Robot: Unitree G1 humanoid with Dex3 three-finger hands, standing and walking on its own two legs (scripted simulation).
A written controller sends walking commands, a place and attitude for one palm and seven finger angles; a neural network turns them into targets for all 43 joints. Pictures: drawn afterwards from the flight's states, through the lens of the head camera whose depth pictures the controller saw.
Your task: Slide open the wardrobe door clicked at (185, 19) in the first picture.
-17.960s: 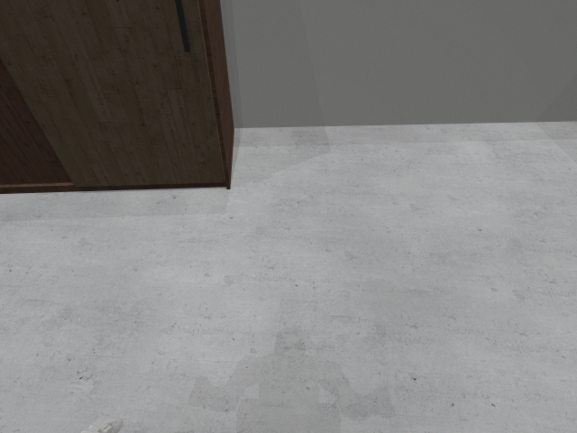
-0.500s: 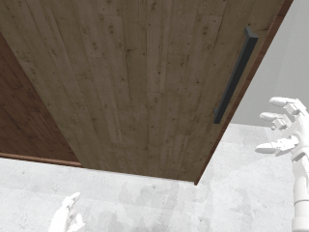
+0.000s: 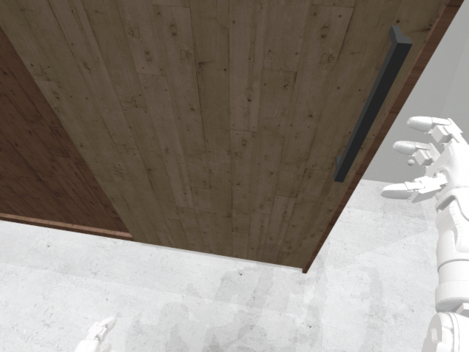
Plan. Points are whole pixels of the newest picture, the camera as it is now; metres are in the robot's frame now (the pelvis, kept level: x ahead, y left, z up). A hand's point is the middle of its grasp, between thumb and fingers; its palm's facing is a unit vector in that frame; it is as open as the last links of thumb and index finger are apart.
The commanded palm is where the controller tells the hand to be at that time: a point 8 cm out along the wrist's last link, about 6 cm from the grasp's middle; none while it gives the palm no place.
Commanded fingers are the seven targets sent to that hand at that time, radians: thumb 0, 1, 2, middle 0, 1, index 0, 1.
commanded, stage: move the hooked fingers beside the handle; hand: right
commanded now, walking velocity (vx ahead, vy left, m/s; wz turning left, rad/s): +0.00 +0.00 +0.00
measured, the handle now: (361, 118) +0.51 -0.18 +0.13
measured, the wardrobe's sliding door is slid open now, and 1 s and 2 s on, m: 0.00 0.00 0.00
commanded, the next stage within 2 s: feel for the door with the fingertips in 1.06 s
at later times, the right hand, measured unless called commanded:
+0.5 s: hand (392, 151) +0.45 -0.23 +0.11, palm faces +0.12 +0.99 -0.02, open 14.0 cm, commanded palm +0.41 -0.28 +0.12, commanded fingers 0.00 0.50 -0.30 0.30 1.20 0.30 1.20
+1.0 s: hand (399, 154) +0.43 -0.23 +0.12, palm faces +0.10 +0.99 -0.02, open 14.0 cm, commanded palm +0.41 -0.28 +0.12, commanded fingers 0.00 0.50 -0.30 0.30 1.20 0.30 1.20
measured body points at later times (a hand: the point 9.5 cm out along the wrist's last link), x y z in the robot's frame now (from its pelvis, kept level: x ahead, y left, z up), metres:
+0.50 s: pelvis +0.01 +0.00 +0.00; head +0.05 +0.00 +0.44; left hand +0.06 +0.27 -0.11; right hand +0.44 -0.28 +0.12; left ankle +0.02 +0.13 -0.72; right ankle -0.02 -0.12 -0.72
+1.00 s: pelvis -0.01 +0.00 -0.01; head +0.04 -0.01 +0.44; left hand +0.09 +0.27 -0.11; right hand +0.42 -0.28 +0.13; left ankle +0.02 +0.13 -0.72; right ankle -0.02 -0.12 -0.72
